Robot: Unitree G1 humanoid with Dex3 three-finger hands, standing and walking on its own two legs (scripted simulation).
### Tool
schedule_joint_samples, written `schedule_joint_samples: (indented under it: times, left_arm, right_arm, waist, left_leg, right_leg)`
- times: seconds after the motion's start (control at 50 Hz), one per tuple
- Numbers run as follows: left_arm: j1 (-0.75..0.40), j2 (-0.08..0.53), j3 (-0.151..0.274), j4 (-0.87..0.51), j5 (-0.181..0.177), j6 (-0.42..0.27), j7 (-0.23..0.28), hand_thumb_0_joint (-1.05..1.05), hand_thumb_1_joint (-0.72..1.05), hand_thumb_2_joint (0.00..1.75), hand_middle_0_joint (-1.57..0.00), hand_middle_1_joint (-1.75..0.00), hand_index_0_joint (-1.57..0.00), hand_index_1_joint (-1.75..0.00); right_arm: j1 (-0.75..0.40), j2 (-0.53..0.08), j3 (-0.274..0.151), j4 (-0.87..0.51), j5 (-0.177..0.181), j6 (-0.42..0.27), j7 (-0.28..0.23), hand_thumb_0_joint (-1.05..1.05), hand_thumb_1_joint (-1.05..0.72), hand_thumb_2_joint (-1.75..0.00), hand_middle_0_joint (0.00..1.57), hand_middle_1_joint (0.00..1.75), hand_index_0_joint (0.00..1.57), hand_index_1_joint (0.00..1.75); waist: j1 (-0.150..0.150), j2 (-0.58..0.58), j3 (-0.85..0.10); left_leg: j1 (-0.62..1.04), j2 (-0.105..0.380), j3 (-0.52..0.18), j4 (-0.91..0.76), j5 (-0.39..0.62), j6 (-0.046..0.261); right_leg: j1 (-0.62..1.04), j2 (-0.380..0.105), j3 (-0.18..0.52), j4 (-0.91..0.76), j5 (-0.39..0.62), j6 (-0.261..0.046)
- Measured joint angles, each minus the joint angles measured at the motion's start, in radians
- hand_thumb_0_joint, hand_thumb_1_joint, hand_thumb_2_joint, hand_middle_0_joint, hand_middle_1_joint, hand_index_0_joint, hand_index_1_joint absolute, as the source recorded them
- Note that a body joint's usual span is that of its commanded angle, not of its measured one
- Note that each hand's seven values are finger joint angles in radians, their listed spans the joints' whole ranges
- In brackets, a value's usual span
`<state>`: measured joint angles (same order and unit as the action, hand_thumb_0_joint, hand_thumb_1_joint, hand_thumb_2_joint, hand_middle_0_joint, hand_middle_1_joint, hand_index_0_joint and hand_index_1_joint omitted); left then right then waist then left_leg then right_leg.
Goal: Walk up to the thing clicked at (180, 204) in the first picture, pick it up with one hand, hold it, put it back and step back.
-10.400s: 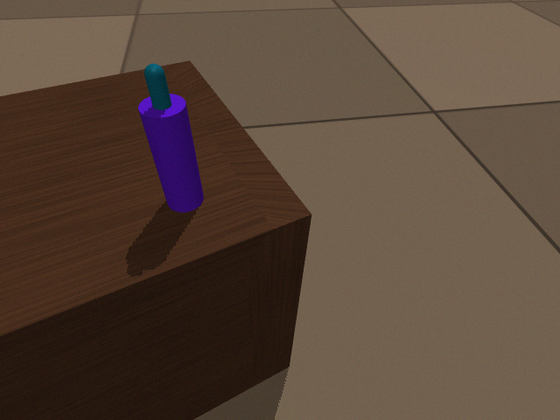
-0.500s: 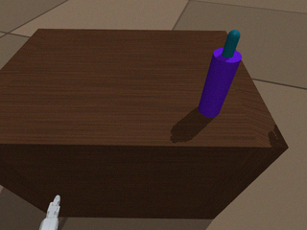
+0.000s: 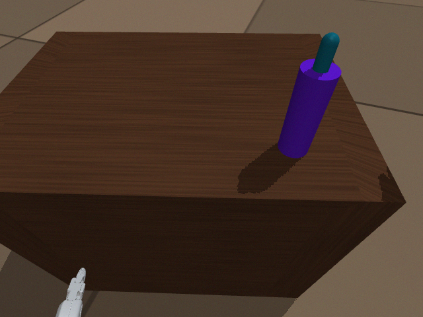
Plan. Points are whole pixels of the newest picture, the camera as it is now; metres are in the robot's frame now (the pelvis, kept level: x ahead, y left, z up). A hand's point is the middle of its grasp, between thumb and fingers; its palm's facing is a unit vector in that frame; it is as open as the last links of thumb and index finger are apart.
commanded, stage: go down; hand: right
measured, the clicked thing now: (308, 101) +0.49 -0.15 +0.17
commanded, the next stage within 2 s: approach in 0.24 s
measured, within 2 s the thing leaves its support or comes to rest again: neither
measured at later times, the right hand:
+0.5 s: hand out of the picture +0.41 -0.35 +0.21, palm faces +0.11 +0.99 +0.00, open 17.7 cm
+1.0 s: hand (330, 138) +0.47 -0.21 +0.10, palm faces +0.05 +1.00 +0.06, open 17.7 cm
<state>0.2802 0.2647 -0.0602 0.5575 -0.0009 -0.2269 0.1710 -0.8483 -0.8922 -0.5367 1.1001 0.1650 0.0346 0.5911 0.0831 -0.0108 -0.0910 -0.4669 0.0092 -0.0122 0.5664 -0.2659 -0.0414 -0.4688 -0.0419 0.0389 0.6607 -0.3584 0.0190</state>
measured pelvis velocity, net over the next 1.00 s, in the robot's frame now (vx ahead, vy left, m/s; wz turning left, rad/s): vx -0.02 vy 0.00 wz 0.03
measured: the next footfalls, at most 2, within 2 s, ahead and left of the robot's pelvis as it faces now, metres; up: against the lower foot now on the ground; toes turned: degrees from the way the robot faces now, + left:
none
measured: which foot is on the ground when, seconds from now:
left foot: down 0.00-1.00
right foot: down 0.00-1.00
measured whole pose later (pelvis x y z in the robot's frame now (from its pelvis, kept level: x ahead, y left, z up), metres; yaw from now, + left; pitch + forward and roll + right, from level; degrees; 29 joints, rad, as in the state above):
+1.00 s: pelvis -0.02 +0.00 -0.02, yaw +1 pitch +14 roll +2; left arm 0.31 0.24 -0.01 0.40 0.02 -0.19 0.08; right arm -0.81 -0.51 -0.44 1.02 0.14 -0.18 0.28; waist 0.14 0.01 -0.09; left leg -0.68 0.00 -0.04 0.76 -0.32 -0.04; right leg -0.66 -0.05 0.02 0.83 -0.41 0.02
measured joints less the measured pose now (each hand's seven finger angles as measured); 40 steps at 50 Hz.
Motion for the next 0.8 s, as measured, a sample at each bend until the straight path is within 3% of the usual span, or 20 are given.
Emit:
schedule_joint_samples:
  times: [0.22, 0.42, 0.52, 0.66, 0.8]
  left_arm:
    - [-0.017, -0.001, -0.001, -0.001, 0.001, 0.002, 0.003, -0.01, -0.54, 0.06, -0.05, -0.05, -0.05, -0.05]
    - [0.009, -0.007, -0.002, -0.012, 0.003, -0.002, -0.007, -0.01, -0.53, 0.05, -0.05, -0.05, -0.05, -0.05]
    - [-0.012, -0.005, 0.003, 0.043, 0.004, -0.004, -0.002, -0.01, -0.53, 0.04, -0.05, -0.05, -0.05, -0.05]
    - [-0.035, -0.004, -0.007, 0.038, 0.009, -0.019, -0.002, -0.01, -0.52, 0.04, -0.05, -0.06, -0.06, -0.05]
    - [-0.017, -0.034, -0.004, -0.035, 0.024, -0.025, -0.032, -0.01, -0.51, 0.03, -0.06, -0.06, -0.07, -0.05]
  right_arm:
    - [-0.035, -0.003, 0.017, 0.027, -0.009, 0.010, -0.004, -0.02, 0.59, -0.02, 0.06, 0.05, 0.06, 0.05]
    - [-0.015, -0.006, 0.008, 0.018, -0.014, 0.007, -0.005, -0.02, 0.59, -0.02, 0.06, 0.05, 0.05, 0.05]
    - [-0.024, 0.011, 0.046, 0.025, -0.001, -0.012, -0.009, -0.02, 0.60, -0.02, 0.06, 0.04, 0.05, 0.05]
    - [-0.014, 0.104, 0.104, 0.039, 0.018, -0.057, -0.034, -0.02, 0.58, -0.02, 0.05, 0.04, 0.05, 0.05]
    - [0.025, 0.242, 0.126, 0.010, 0.015, -0.131, -0.129, -0.02, 0.56, -0.03, 0.05, 0.04, 0.05, 0.05]
  waist:
    - [0.004, -0.004, -0.012]
    - [0.000, 0.000, 0.001]
    - [-0.006, 0.000, 0.001]
    - [0.000, 0.004, -0.005]
    - [0.024, 0.016, 0.003]
  left_leg:
    - [0.002, 0.000, 0.001, 0.004, -0.001, -0.001]
    - [-0.008, 0.001, -0.001, 0.008, 0.006, 0.000]
    - [-0.024, 0.002, 0.001, 0.018, 0.006, 0.000]
    - [-0.050, 0.003, 0.001, 0.042, 0.000, 0.000]
    - [-0.103, -0.001, -0.004, 0.093, -0.018, 0.002]
  right_leg:
    - [0.000, 0.000, 0.002, 0.006, -0.002, -0.001]
    - [-0.007, 0.001, -0.001, 0.006, 0.007, 0.000]
    - [-0.024, 0.002, 0.003, 0.018, 0.007, 0.000]
    - [-0.048, 0.004, 0.004, 0.036, 0.004, 0.000]
    - [-0.094, 0.001, 0.000, 0.076, -0.011, 0.004]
